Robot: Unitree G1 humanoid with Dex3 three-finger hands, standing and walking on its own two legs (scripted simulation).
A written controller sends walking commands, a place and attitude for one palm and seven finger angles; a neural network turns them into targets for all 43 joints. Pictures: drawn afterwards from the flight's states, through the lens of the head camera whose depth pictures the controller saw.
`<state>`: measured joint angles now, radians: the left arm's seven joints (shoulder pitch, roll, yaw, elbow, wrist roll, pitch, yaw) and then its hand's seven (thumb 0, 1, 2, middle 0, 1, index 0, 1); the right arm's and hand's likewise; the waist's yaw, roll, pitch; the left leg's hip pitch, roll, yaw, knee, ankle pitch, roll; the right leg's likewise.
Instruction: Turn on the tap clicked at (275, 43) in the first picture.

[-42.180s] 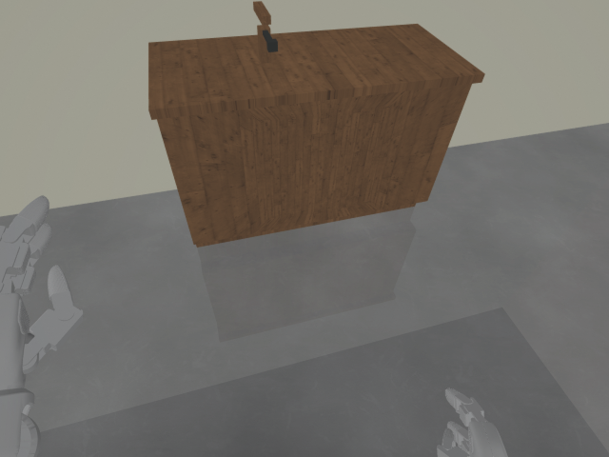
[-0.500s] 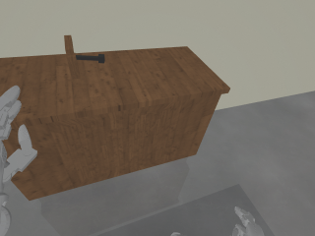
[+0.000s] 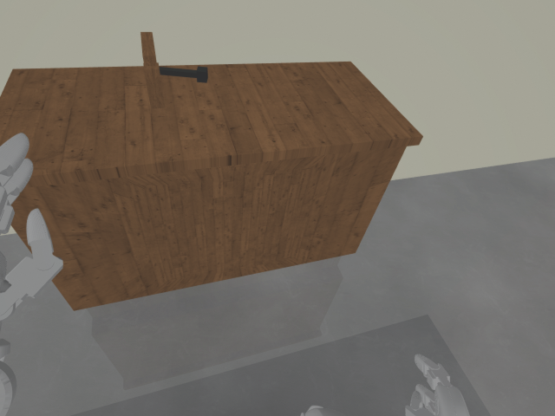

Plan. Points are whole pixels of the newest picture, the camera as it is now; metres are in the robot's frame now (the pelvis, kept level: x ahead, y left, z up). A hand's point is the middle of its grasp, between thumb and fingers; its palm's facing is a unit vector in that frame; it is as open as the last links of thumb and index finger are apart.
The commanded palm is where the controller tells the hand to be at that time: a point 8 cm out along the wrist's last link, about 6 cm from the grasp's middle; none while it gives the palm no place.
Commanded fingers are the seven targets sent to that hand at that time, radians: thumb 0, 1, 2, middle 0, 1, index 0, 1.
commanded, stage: stop stepping back and stand still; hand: left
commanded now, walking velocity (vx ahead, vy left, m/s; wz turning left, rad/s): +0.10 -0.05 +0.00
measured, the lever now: (202, 74) +0.86 +0.25 +0.07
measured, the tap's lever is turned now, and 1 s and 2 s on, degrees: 75 75 75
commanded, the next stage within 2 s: stand and check the lever's angle in 0.16 s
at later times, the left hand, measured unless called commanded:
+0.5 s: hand (61, 234) +0.23 +0.24 +0.20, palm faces +0.44 -0.83 -0.34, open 7.4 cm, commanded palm +0.18 +0.28 +0.21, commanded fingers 0.00 0.90 0.90 -0.20 -0.30 -0.20 -0.30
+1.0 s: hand (60, 219) +0.25 +0.26 +0.20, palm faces +0.46 -0.82 -0.33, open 7.4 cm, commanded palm +0.20 +0.29 +0.21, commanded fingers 0.00 0.90 0.90 -0.20 -0.30 -0.20 -0.30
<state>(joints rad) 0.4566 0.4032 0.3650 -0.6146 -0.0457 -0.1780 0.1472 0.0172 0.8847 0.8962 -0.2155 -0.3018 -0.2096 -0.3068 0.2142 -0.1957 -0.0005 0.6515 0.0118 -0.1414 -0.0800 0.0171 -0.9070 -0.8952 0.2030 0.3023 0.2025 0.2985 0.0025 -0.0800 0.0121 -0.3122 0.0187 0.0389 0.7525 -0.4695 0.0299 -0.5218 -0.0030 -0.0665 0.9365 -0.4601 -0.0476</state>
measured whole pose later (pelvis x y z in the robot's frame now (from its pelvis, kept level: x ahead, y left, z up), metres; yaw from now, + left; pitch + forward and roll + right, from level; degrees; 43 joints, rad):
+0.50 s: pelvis +0.03 +0.00 +0.01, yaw +2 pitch -2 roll +0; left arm 0.48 0.38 0.37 -0.57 -0.06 -0.18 0.17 0.02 0.89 0.90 -0.21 -0.30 -0.21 -0.31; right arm 0.22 -0.20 -0.01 0.64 0.01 -0.10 -0.08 0.02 -0.91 -0.90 0.20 0.30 0.20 0.30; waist -0.01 -0.04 0.04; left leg -0.27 0.00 0.02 0.63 -0.32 0.02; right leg -0.32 -0.01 -0.03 0.71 -0.41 -0.01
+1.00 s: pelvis +0.05 +0.00 +0.03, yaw +3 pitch -2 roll -1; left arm 0.45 0.34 0.32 -0.45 -0.06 -0.17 0.16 0.02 0.89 0.90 -0.21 -0.30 -0.20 -0.31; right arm 0.17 -0.19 0.02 0.60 0.02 -0.07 -0.07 0.02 -0.91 -0.90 0.20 0.30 0.20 0.30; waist 0.01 0.00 0.01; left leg -0.18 0.00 0.01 0.48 -0.27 0.02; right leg -0.19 0.01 -0.03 0.43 -0.21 -0.01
